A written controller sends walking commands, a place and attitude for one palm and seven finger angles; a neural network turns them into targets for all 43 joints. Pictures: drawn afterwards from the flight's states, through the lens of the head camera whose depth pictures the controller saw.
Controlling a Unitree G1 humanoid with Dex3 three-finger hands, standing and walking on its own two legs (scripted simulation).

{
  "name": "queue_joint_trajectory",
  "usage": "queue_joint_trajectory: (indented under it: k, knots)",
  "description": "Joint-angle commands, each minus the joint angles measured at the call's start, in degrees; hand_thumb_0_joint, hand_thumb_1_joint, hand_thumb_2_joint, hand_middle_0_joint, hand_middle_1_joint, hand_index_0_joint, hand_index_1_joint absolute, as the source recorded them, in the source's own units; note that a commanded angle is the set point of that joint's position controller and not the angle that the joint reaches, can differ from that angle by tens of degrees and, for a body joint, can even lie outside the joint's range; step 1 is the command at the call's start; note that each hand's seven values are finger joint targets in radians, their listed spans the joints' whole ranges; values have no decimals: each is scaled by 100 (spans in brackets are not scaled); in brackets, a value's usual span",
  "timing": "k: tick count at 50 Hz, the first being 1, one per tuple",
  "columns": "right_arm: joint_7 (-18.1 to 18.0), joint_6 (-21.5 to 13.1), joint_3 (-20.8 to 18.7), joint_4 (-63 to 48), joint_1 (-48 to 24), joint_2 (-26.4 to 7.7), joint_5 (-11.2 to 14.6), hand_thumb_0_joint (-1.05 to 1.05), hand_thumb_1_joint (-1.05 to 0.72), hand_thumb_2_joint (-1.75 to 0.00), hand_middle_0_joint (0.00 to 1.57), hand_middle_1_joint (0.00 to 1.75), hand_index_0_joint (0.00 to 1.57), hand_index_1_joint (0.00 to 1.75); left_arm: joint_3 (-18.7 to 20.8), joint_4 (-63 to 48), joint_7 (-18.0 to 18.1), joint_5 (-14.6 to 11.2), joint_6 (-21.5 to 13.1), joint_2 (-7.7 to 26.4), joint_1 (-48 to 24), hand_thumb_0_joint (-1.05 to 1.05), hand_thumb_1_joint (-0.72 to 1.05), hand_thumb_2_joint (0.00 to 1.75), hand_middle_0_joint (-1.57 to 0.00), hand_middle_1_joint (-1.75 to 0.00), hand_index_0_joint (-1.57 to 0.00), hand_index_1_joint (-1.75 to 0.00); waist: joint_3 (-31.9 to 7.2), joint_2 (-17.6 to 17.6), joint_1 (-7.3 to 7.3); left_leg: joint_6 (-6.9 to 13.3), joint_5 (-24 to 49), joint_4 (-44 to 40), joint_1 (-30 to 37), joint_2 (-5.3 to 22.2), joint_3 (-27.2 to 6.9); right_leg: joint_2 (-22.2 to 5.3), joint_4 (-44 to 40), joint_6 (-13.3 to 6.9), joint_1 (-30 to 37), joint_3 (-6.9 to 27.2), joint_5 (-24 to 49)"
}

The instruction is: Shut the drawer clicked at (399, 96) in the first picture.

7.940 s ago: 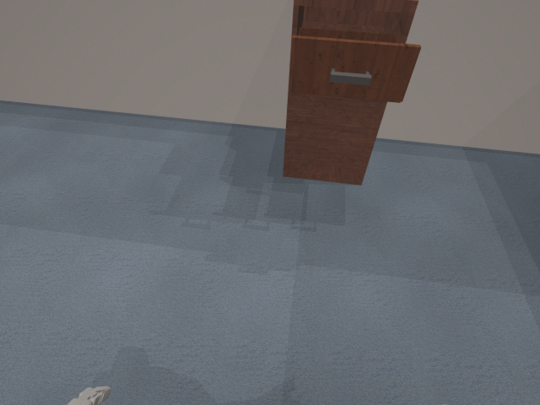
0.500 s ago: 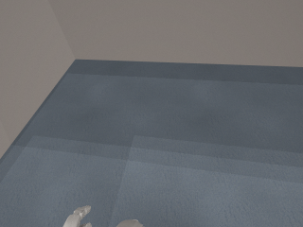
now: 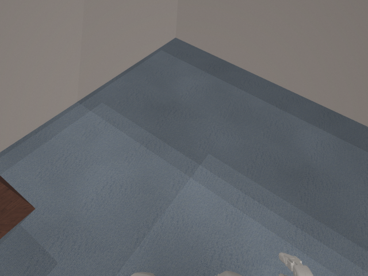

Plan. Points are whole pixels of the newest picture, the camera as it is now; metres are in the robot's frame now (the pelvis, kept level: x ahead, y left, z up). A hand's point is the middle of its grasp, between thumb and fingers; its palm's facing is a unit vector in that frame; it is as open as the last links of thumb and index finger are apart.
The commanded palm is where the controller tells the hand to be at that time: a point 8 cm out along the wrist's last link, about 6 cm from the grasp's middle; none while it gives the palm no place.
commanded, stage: turn to face it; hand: left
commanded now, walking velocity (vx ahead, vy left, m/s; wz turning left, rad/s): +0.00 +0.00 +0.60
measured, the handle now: out of the picture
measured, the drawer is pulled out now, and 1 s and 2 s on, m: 0.30 0.30 0.30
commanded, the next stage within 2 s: take the last steps up to it in 1.58 s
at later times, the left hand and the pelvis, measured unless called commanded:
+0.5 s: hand out of the picture +0.11 +0.19 -0.13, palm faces +0.26 -0.92 -0.29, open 7.4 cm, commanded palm none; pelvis +0.01 -0.04 +0.00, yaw +16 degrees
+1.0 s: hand out of the picture -0.12 +0.14 -0.16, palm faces +0.62 -0.74 -0.27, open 7.4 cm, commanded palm none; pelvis +0.00 -0.04 +0.00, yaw +37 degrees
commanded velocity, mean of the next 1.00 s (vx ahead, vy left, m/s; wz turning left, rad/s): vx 0.00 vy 0.00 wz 0.60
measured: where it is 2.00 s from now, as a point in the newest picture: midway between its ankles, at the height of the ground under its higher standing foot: outside the picture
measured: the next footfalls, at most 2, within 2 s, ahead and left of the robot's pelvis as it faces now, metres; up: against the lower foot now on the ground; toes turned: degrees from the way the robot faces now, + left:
right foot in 0.50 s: +0.07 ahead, -0.13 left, +0.00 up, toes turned +17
left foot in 1.02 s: -0.04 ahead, +0.08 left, +0.00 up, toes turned +43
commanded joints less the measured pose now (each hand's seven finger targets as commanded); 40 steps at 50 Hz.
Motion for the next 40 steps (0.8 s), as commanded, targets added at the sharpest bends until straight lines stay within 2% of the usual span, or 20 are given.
queue_joint_trajectory:
  k: [1,3,10,13,15,19,21,22,23,24,25,26,27,28,29,31,32,35,36,40]
  knots:
    - [-129,-59,-257,-263,333,-1125,9,0,-90,-90,20,30,20,30,101,-579,-32,-13,-206,420,-215,0,90,90,-20,-30,-20,-30,-617,1204,-300,310,2991,-1618,894,1287,-1426,50,671,114,-828,491,884]
    - [-122,-79,-249,-255,410,-1103,30,0,-90,-90,20,30,20,30,105,-547,-38,-9,-201,451,-176,0,90,90,-20,-30,-20,-30,-658,1127,-274,273,2663,-1742,840,1160,-1453,100,534,148,-721,518,1112]
    - [-115,-59,-315,-148,862,-1064,-8,0,-90,-90,20,30,20,30,93,-803,24,-25,-227,402,-710,0,90,90,-20,-30,-20,-30,-587,1080,-443,524,2083,-1797,952,1199,-2216,245,-113,215,-845,663,982]
    - [-133,-55,-348,-95,1090,-1056,-39,0,-90,-90,20,30,20,30,66,-976,38,-49,-260,331,-1050,0,90,90,-20,-30,-20,-30,-638,1137,-565,704,2424,-1647,1101,1279,-2671,353,-636,181,-818,709,641]
    - [-145,-46,-370,-64,1185,-1067,-55,0,-90,-90,20,30,20,30,41,-1065,47,-73,-279,247,-1197,0,90,90,-20,-30,-20,-30,-740,1132,-600,749,2718,-1516,1172,1248,-2851,466,-992,142,-675,719,442]
    - [-157,-7,-386,-64,1137,-1067,-69,0,-90,-90,20,30,20,30,-6,-1098,71,-129,-316,174,-1060,0,90,90,-20,-30,-20,-30,-978,1204,-522,709,3295,-1268,985,1105,-3110,755,-1957,12,103,703,357]
    - [-145,15,-410,-96,1000,-1068,-58,0,-90,-90,20,30,20,30,12,-1041,92,-157,-340,187,-764,0,90,90,-20,-30,-20,-30,-1052,1259,-383,563,3232,-1123,635,931,-3131,869,-2712,-55,753,634,741]
    - [-134,22,-408,-96,921,-1019,-31,0,-90,-90,20,30,20,30,23,-988,105,-164,-367,235,-590,0,90,90,-20,-30,-20,-30,-1082,1210,-288,424,2934,-991,337,799,-3072,856,-3299,-80,1268,613,1216]
    - [-116,18,-393,-104,919,-905,18,0,-90,-90,20,30,20,30,42,-949,119,-156,-422,363,-410,0,90,90,-20,-30,-20,-30,-1112,870,-179,192,2337,-723,-191,595,-2922,679,-4168,-103,2043,727,1811]
    - [-81,8,-349,-130,1082,-576,78,0,-90,-90,20,30,20,30,125,-934,154,-101,-480,722,-274,0,90,90,-20,-30,-20,-30,-1277,-159,-137,-214,611,43,-1248,153,-2247,-443,-4747,-395,3132,1659,1816]
    - [-96,4,-330,-258,1106,-412,45,0,-90,-90,20,30,20,30,178,-983,180,-23,-481,1113,-268,0,90,90,-20,-30,-20,-30,-1156,-1357,-104,-640,-1494,1426,-2123,-587,-1015,-1946,-4800,-1098,3119,3071,2473]
    - [-98,44,-420,-242,989,-738,-35,0,-90,-90,20,30,20,30,135,-1027,183,-47,-435,1027,-303,0,90,90,-20,-30,-20,-30,-928,-684,-141,-590,-1566,2469,-1757,-280,-1082,-2103,-4769,-1446,2059,2723,2538]
    - [-61,102,-420,-90,1124,-705,-61,0,-90,-90,20,30,20,30,83,-1082,186,-60,-471,668,-727,0,90,90,-20,-30,-20,-30,-706,-599,-399,-596,-1141,2909,-1728,-95,-1174,-1639,-4849,-1366,1755,2158,2397]
    - [-31,153,-425,14,1201,-647,-52,0,-90,-90,20,30,20,30,49,-1122,180,-85,-450,537,-981,0,90,90,-20,-30,-20,-30,-553,-592,-510,-634,-859,3162,-1672,-35,-999,-1345,-4797,-1228,1585,1851,2440]
    - [16,192,-410,106,1220,-605,-59,0,-90,-90,20,30,20,30,-7,-1133,147,-91,-458,399,-1095,0,90,90,-20,-30,-20,-30,-315,-403,-588,-687,-471,3459,-1653,73,-824,-1039,-4676,-1137,1420,1273,2647]
    - [67,224,-377,137,1234,-516,-51,0,-90,-90,20,30,20,30,-44,-1067,115,-78,-508,310,-920,0,90,90,-20,-30,-20,-30,-234,-528,-556,-771,-122,3645,-1684,98,-644,-814,-4611,-1019,1405,719,3013]
    - [73,247,-370,123,1177,-522,-47,0,-90,-90,20,30,20,30,-32,-1028,113,-74,-509,333,-798,0,90,90,-20,-30,-20,-30,-185,-658,-507,-801,-37,3686,-1717,149,-592,-831,-4642,-1013,1398,610,2923]
    - [88,282,-358,63,839,-526,-58,0,-90,-90,20,30,20,30,-5,-891,111,-53,-501,394,-413,0,90,90,-20,-30,-20,-30,-108,-676,-327,-868,15,3519,-1780,238,-499,-915,-4675,-1028,1522,554,2783]
    - [85,285,-354,47,743,-517,-59,0,-90,-90,20,30,20,30,12,-853,112,-43,-502,404,-331,0,90,90,-20,-30,-20,-30,-119,-660,-308,-879,-31,3400,-1832,275,-479,-976,-4657,-1066,1633,524,2834]
    - [87,255,-287,-85,274,-451,-31,0,-90,-90,20,30,20,30,69,-735,110,8,-486,555,-43,0,90,90,-20,-30,-20,-30,-269,-660,-152,-884,-406,2514,-1667,346,-251,-1169,-4436,-1194,2022,305,3540]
